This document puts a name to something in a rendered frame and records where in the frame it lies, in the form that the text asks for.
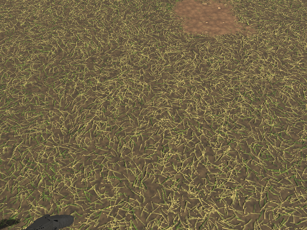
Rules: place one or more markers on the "left robot hand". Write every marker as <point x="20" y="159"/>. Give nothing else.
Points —
<point x="48" y="222"/>

